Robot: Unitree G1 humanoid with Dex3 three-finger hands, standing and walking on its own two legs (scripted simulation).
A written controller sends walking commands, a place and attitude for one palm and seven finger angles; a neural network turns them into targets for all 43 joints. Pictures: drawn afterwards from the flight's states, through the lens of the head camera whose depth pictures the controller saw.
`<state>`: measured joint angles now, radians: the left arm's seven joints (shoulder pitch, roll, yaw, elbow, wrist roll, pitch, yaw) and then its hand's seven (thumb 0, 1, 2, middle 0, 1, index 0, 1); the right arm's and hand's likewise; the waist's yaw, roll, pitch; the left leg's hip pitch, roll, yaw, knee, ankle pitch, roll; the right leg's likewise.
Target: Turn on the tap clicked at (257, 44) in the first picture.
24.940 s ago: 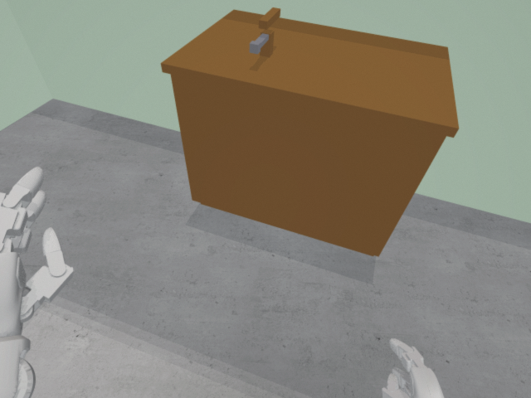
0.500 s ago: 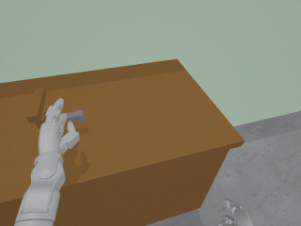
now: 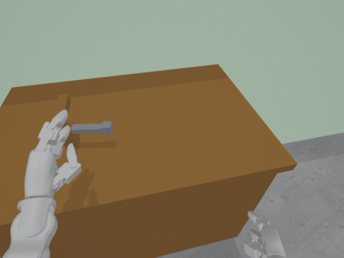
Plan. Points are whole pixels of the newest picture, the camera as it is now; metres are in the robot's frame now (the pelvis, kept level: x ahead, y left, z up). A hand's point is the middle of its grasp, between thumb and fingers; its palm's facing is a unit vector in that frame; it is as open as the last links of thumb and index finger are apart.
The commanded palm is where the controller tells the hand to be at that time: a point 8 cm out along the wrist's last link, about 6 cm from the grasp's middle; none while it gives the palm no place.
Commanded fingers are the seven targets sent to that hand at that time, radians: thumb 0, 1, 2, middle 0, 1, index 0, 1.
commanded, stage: draw the hand back beside the body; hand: left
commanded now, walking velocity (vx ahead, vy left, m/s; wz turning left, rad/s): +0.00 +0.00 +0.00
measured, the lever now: (107, 128) +0.42 +0.24 +0.06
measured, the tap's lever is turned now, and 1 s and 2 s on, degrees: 80 80 80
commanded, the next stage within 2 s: step back with the hand held close in 0.64 s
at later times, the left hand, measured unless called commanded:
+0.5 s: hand (49, 180) +0.20 +0.25 +0.15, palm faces +0.44 -0.84 -0.32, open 7.5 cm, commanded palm +0.16 +0.28 +0.17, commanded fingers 0.00 0.90 0.90 -0.20 -0.30 -0.20 -0.30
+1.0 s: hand (51, 184) +0.19 +0.25 +0.15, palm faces +0.37 -0.85 -0.39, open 7.4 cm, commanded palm +0.14 +0.28 +0.17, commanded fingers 0.00 0.90 0.90 -0.20 -0.30 -0.20 -0.30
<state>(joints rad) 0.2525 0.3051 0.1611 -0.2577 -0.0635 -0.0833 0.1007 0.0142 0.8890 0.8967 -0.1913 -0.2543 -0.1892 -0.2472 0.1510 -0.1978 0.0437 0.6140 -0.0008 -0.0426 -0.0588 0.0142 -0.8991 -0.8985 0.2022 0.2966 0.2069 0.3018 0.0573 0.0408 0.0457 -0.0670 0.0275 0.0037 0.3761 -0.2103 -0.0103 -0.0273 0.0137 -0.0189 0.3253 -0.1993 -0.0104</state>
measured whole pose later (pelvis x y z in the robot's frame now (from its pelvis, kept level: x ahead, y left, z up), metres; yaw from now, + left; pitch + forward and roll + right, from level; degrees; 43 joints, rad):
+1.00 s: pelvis -0.02 +0.01 -0.01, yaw +0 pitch -1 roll -1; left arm 0.45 0.34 0.31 -0.44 -0.07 -0.14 0.11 0.01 0.89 0.90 -0.21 -0.30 -0.20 -0.30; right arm 0.13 -0.24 0.01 0.56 0.00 -0.01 -0.07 0.01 -0.90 -0.90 0.20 0.30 0.21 0.30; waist 0.04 0.04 0.05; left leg -0.24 0.03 0.00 0.47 -0.21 0.00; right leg -0.20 0.01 -0.02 0.42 -0.20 0.00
